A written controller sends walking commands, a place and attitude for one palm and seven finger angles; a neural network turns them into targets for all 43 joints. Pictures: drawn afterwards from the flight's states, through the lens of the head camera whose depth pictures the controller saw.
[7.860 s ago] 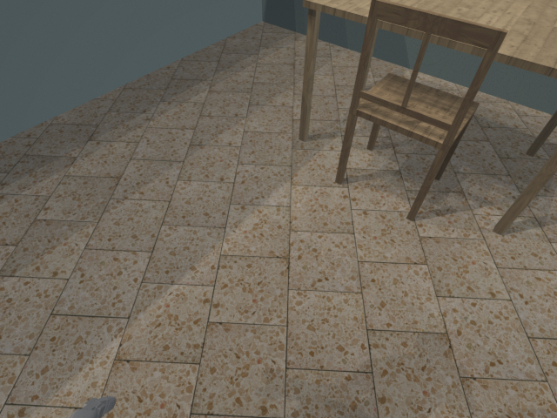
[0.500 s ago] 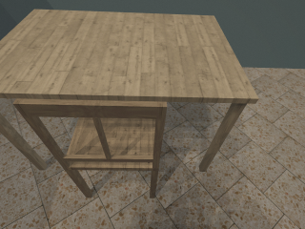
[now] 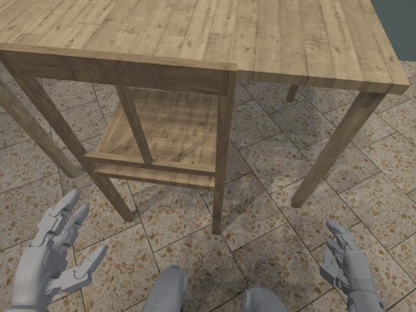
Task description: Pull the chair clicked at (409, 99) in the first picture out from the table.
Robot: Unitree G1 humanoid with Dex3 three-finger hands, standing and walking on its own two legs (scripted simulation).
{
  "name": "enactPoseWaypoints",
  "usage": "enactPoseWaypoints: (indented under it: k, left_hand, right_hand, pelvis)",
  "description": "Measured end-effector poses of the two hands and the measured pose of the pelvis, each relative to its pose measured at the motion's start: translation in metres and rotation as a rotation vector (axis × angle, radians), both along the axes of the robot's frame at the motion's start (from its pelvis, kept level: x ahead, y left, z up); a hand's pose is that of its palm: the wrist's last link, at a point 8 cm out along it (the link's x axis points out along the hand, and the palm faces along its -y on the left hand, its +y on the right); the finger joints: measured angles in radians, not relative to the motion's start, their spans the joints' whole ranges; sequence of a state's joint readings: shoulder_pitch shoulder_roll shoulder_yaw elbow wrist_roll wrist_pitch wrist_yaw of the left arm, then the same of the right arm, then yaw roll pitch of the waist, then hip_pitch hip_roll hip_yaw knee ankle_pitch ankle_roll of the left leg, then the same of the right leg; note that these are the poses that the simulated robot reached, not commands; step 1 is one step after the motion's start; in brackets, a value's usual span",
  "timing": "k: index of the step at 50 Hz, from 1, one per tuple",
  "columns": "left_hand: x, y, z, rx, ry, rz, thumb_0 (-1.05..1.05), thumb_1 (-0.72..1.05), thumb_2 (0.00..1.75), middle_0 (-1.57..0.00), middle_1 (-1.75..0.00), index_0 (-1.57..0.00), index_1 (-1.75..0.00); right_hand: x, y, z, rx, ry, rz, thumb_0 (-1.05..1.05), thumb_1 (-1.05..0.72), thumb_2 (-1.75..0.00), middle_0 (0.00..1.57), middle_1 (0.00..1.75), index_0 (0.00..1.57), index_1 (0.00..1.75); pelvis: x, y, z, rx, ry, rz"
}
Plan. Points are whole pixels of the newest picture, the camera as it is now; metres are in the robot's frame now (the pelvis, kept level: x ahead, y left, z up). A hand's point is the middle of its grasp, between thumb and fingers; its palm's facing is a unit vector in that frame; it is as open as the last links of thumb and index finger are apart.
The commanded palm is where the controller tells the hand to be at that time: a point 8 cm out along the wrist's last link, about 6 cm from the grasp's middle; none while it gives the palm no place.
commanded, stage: raise the hand toward the chair's back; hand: left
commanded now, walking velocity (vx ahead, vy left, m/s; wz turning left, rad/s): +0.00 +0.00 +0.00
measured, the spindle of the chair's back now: (137, 129) +0.48 +0.23 +0.02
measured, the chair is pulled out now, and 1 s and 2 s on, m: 0.00 0.00 0.00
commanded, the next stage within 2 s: aim the fingers beside a spindle in 1.54 s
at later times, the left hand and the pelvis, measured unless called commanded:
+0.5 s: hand (90, 226) +0.23 +0.23 +0.06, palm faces -0.02 -1.00 -0.04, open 14.7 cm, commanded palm +0.21 +0.29 +0.07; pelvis +0.00 +0.04 +0.01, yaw -2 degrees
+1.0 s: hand (75, 204) +0.26 +0.26 +0.08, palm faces +0.01 -1.00 -0.06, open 16.9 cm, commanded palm +0.24 +0.31 +0.09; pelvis +0.01 +0.05 +0.03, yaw -1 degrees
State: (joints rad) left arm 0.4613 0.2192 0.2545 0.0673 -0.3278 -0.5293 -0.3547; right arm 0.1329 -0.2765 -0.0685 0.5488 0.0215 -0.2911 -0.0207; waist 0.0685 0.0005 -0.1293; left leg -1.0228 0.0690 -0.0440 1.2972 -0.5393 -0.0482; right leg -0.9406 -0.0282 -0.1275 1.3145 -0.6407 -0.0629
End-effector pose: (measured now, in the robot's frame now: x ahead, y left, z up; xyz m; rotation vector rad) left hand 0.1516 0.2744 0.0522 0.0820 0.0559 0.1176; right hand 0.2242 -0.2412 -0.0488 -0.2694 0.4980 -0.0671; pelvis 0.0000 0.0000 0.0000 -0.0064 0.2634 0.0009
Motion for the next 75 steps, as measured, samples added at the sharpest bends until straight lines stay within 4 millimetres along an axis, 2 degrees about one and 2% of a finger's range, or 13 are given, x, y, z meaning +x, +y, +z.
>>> enactPoseWaypoints:
  k: [5,10,14,18,22,26,35,39,43,52,60,67,75]
  left_hand:
    - [0.032,-0.010,0.016,0.009,-0.096,-0.127,0.02,0.33,0.65,-0.14,-0.21,-0.14,-0.21]
    - [0.066,-0.015,0.006,-0.044,0.046,-0.215,0.01,0.21,0.60,-0.13,-0.19,-0.13,-0.19]
    - [0.069,-0.002,0.011,-0.052,0.093,-0.137,0.01,0.12,0.56,-0.13,-0.17,-0.13,-0.18]
    - [0.064,0.013,0.022,-0.024,0.029,-0.067,0.01,0.03,0.52,-0.12,-0.16,-0.11,-0.16]
    - [0.061,0.015,0.017,-0.029,-0.003,-0.094,0.01,-0.06,0.48,-0.10,-0.14,-0.10,-0.14]
    - [0.063,0.011,0.005,-0.050,0.026,-0.150,0.00,-0.16,0.44,-0.09,-0.13,-0.09,-0.13]
    - [0.069,0.031,0.031,-0.019,-0.050,-0.090,0.00,-0.37,0.35,-0.08,-0.10,-0.08,-0.10]
    - [0.069,0.034,0.027,-0.031,0.000,-0.095,0.00,-0.43,0.33,-0.07,-0.09,-0.07,-0.09]
    - [0.072,0.032,0.019,-0.044,0.046,-0.126,0.00,-0.47,0.31,-0.06,-0.08,-0.06,-0.08]
    - [0.089,0.036,0.035,-0.021,-0.037,-0.112,-0.01,-0.49,0.30,-0.06,-0.08,-0.06,-0.08]
    - [0.094,0.025,0.027,-0.037,0.043,-0.136,-0.01,-0.50,0.30,-0.06,-0.08,-0.06,-0.08]
    - [0.095,0.017,0.037,-0.013,-0.031,-0.109,-0.01,-0.50,0.30,-0.06,-0.08,-0.06,-0.08]
    - [0.090,0.005,0.031,-0.018,0.027,-0.125,-0.01,-0.50,0.30,-0.06,-0.08,-0.06,-0.08]
  right_hand:
    - [-0.017,0.022,-0.033,0.051,0.084,0.001,0.01,-0.91,-0.89,0.20,0.30,0.20,0.30]
    - [-0.052,0.027,-0.045,0.098,0.187,-0.101,0.01,-0.90,-0.89,0.20,0.30,0.20,0.30]
    - [-0.077,0.022,-0.039,0.088,0.240,-0.175,0.01,-0.90,-0.89,0.20,0.30,0.20,0.30]
    - [-0.087,0.016,-0.031,0.042,0.263,-0.188,0.01,-0.90,-0.89,0.20,0.30,0.20,0.30]
    - [-0.083,0.014,-0.024,-0.010,0.248,-0.173,0.01,-0.90,-0.89,0.20,0.30,0.20,0.30]
    - [-0.069,0.019,-0.014,-0.043,0.202,-0.154,0.01,-0.90,-0.89,0.20,0.30,0.20,0.30]
    - [-0.034,0.057,0.006,-0.008,0.119,-0.074,0.01,-0.90,-0.89,0.20,0.30,0.20,0.30]
    - [-0.027,0.071,0.009,0.014,0.111,-0.041,0.01,-0.90,-0.89,0.20,0.30,0.20,0.30]
    - [-0.026,0.075,0.010,0.011,0.120,-0.022,0.01,-0.90,-0.89,0.20,0.30,0.20,0.30]
    - [-0.041,0.059,0.004,-0.015,0.191,-0.044,0.01,-0.90,-0.89,0.20,0.30,0.21,0.30]
    - [-0.053,0.040,0.005,-0.021,0.209,-0.096,0.01,-0.90,-0.89,0.20,0.30,0.20,0.30]
    - [-0.053,0.030,0.003,-0.019,0.202,-0.091,0.01,-0.90,-0.89,0.20,0.30,0.20,0.30]
    - [-0.048,0.026,0.000,0.008,0.181,-0.090,0.01,-0.90,-0.89,0.20,0.30,0.20,0.30]
  pelvis:
    - [-0.005,0.000,-0.006,-0.015,0.021,0.007]
    - [-0.003,0.007,0.001,-0.006,0.035,-0.010]
    - [0.002,0.015,0.011,-0.002,0.036,-0.025]
    - [0.005,0.023,0.016,-0.008,0.037,-0.028]
    - [0.004,0.032,0.014,-0.021,0.039,-0.023]
    - [0.002,0.040,0.013,-0.035,0.041,-0.019]
    - [0.005,0.050,0.021,-0.052,0.024,-0.010]
    - [0.007,0.052,0.024,-0.056,0.018,-0.004]
    - [0.008,0.053,0.025,-0.057,0.018,-0.003]
    - [0.012,0.049,0.027,-0.058,0.022,-0.003]
    - [0.016,0.043,0.031,-0.046,0.020,-0.012]
    - [0.015,0.035,0.029,-0.037,0.019,-0.013]
    - [0.012,0.027,0.029,-0.026,0.012,-0.016]
